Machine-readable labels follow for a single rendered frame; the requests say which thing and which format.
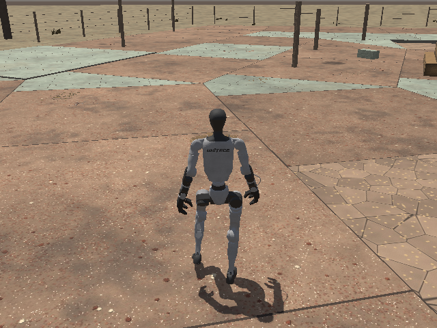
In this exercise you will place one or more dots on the right robot forearm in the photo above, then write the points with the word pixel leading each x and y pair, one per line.
pixel 251 181

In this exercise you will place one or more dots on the left robot upper arm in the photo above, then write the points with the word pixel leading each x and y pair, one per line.
pixel 193 157

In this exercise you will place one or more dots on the right robot hand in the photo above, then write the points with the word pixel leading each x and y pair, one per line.
pixel 252 194

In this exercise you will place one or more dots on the humanoid robot head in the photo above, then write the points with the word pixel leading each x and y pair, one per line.
pixel 217 120

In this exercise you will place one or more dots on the left robot thigh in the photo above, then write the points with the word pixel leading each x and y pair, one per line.
pixel 202 200

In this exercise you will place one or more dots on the left robot hand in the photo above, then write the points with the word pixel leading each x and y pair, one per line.
pixel 181 205

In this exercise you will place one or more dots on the left robot forearm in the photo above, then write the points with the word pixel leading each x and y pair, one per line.
pixel 186 182

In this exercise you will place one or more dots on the right robot upper arm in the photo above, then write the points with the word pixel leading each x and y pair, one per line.
pixel 242 155

